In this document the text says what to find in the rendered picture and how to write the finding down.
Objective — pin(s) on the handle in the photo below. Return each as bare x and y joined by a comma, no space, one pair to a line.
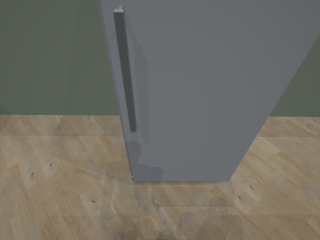
122,40

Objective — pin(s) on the fridge door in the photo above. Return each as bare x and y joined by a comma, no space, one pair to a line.
206,75

